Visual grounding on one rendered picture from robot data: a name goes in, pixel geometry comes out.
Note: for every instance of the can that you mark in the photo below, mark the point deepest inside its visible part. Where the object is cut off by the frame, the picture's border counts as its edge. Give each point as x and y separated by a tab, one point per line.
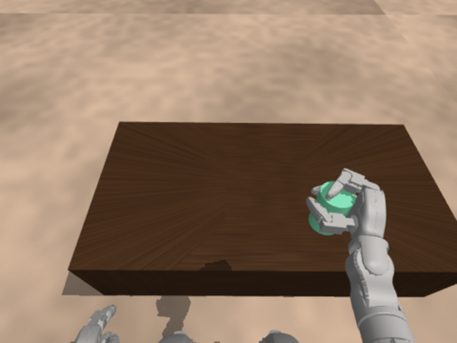
342	203

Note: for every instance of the left robot hand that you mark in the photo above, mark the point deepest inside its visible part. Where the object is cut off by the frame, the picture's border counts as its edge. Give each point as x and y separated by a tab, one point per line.
97	322

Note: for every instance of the right robot hand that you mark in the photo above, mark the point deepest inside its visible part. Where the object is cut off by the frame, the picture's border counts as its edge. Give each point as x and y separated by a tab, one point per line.
367	215

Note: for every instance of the right robot arm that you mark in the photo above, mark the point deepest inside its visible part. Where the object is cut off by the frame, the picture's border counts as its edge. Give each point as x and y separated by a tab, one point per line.
378	312

